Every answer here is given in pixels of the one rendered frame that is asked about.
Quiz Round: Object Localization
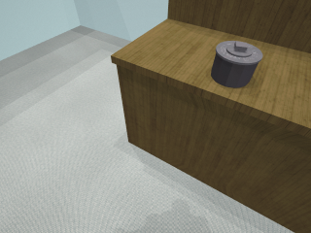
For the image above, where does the lid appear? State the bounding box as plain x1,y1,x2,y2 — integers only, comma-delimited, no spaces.
215,41,263,65

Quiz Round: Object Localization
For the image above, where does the pot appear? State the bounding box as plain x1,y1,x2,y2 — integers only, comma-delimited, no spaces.
211,54,258,88

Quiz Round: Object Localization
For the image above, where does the knob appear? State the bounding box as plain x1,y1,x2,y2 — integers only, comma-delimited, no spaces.
234,41,248,50

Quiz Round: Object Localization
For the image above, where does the table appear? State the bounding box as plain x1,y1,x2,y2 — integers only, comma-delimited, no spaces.
111,0,311,233

